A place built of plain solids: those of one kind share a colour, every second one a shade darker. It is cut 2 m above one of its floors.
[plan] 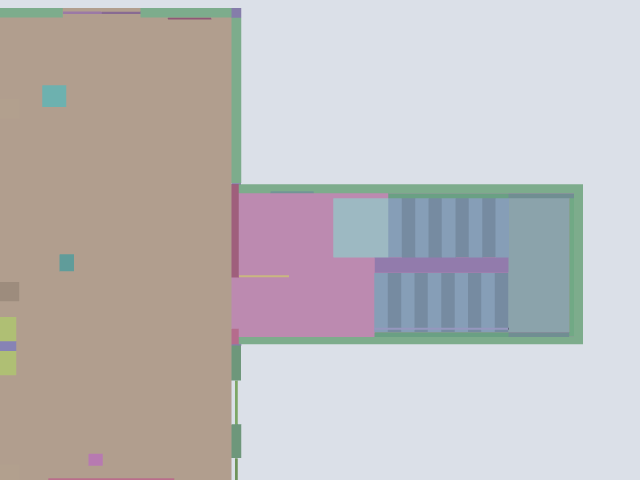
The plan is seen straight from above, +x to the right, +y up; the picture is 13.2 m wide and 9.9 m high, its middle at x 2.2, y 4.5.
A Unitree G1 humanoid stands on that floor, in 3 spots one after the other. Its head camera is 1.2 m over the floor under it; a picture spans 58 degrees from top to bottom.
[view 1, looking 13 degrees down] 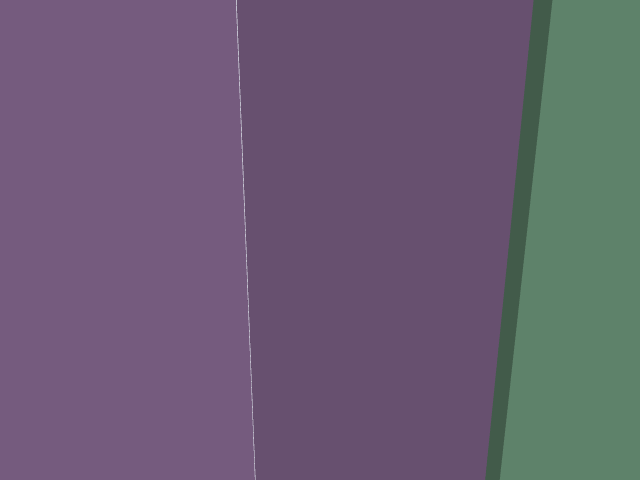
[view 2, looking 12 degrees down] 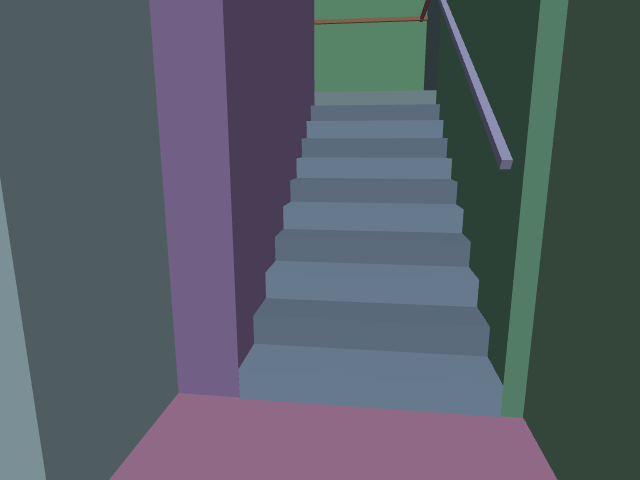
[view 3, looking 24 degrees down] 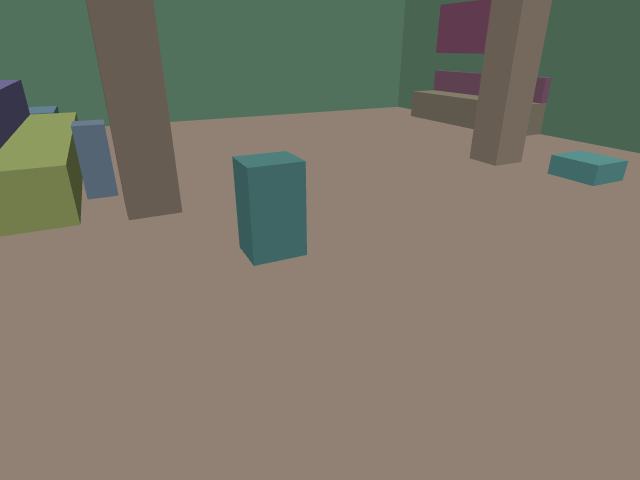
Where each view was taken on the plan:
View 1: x -2.30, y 7.99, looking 80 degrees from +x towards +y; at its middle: lobby_entrance_leaf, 1.23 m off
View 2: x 1.48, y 3.20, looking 7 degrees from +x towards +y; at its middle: tread_slab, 2.75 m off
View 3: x -0.62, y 3.20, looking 154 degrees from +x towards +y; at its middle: lobby_floor_slab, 2.95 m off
